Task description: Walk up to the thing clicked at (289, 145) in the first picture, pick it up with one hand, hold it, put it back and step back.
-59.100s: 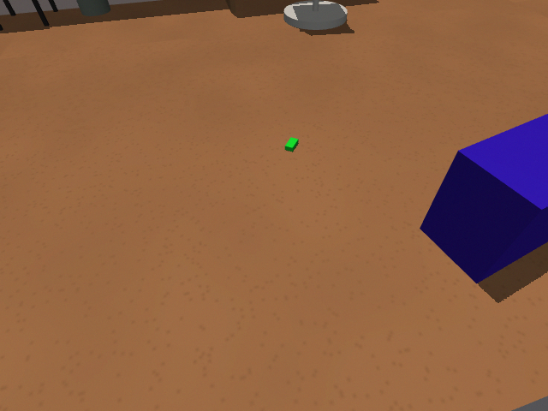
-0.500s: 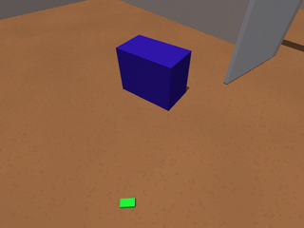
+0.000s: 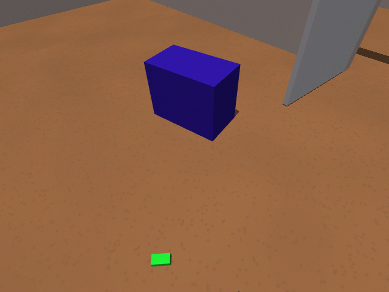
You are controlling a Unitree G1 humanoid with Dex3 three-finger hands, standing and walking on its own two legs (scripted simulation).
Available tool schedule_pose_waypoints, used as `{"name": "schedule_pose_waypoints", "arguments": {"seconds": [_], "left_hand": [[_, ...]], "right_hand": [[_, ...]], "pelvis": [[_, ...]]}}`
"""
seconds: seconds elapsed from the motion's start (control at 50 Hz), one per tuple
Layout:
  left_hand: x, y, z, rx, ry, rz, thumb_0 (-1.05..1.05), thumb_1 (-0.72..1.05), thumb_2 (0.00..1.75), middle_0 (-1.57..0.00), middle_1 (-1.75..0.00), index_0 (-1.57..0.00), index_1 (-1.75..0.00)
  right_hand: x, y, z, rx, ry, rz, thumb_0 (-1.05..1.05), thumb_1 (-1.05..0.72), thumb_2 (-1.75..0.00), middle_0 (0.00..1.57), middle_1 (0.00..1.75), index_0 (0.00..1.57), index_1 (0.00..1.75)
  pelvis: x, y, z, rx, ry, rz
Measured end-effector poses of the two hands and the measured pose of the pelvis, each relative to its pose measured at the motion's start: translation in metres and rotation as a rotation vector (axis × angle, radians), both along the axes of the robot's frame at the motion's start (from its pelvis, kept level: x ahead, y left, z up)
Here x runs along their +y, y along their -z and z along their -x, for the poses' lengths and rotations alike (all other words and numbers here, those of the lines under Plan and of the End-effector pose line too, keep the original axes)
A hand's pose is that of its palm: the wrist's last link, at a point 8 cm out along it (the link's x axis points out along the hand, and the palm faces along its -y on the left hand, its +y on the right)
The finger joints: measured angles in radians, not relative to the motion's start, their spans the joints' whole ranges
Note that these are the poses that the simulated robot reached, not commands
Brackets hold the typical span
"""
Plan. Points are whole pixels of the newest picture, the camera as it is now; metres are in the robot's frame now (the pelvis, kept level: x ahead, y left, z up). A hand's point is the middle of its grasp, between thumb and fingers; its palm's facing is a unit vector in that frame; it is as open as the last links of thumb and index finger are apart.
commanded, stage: stand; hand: left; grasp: from above
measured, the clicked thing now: (161, 259) +0.43 +0.23 -0.77
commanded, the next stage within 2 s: step back in 1.42 s
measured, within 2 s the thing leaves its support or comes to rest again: neither
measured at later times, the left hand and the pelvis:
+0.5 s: hand out of the picture +0.09 +0.23 -0.16, palm faces +0.01 -0.95 -0.32, open 7.4 cm; pelvis +0.01 +0.00 +0.00, yaw -1 degrees
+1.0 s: hand out of the picture +0.08 +0.24 -0.16, palm faces -0.01 -0.94 -0.33, open 7.4 cm; pelvis +0.01 -0.01 +0.00, yaw -1 degrees
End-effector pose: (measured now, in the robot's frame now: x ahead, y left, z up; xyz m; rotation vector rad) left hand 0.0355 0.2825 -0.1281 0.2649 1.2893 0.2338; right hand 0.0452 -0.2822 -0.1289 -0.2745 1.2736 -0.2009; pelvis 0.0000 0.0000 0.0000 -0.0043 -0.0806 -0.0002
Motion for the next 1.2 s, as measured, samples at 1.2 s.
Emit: {"name": "schedule_pose_waypoints", "arguments": {"seconds": [1.2], "left_hand": [[-0.003,-0.01,-0.049,-0.042,0.051,-0.011,0.01,0.9,0.9,-0.21,-0.3,-0.2,-0.3]], "right_hand": [[-0.019,-0.005,-0.027,-0.014,-0.007,0.006,0.0,-0.9,-0.9,0.2,0.3,0.2,0.3]], "pelvis": [[-0.012,-0.003,-0.017,0.029,0.015,-0.007]]}}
